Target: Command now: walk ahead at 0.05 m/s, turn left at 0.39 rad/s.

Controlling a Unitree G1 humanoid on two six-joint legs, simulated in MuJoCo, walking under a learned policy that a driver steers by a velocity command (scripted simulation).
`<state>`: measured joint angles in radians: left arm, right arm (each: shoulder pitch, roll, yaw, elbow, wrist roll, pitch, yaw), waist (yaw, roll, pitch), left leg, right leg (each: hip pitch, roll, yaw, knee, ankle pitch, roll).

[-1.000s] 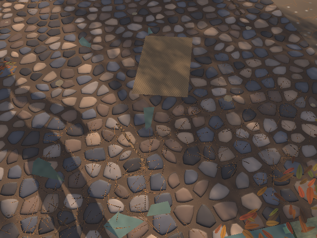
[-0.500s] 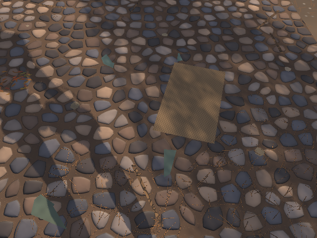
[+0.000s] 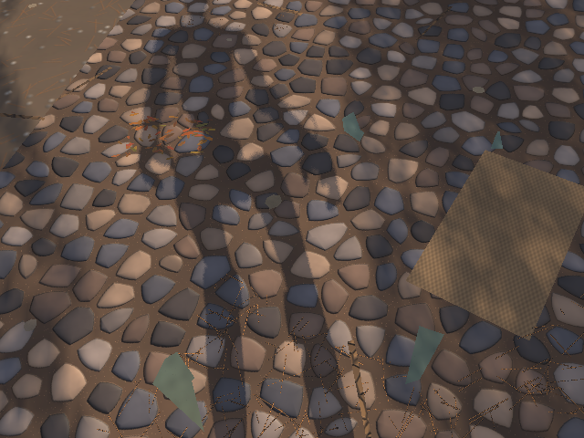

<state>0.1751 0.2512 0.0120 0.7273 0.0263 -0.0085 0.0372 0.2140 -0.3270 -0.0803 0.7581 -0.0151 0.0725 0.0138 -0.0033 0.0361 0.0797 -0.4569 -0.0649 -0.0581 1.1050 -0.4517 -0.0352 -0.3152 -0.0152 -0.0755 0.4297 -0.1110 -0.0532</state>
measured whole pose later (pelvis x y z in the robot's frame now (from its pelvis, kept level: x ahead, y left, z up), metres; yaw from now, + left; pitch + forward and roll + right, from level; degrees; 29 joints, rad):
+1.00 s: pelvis -0.04 +0.00 +0.00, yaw -25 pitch +1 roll +1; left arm 0.26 0.30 0.07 0.75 0.02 0.05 0.00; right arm 0.15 -0.29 -0.05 0.77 -0.01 0.05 -0.03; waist 0.03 0.00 0.06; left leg -0.42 -0.02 -0.06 0.82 -0.38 -0.04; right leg -0.23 0.14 0.19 0.44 -0.20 -0.08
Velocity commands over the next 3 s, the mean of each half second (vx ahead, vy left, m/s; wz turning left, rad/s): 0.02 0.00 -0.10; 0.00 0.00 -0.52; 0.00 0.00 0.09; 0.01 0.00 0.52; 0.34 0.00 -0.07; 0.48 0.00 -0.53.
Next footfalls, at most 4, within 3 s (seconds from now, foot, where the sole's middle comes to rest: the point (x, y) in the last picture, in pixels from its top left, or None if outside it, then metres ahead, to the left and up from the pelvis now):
0.18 left None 0.03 0.12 -0.78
0.56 right None -0.03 -0.08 -0.78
1.12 left None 0.06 0.08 -0.78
1.56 right None -0.05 -0.09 -0.78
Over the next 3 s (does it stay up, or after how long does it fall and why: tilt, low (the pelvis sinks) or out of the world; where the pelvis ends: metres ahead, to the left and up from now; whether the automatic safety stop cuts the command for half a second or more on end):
stays up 0.36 -0.03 0.00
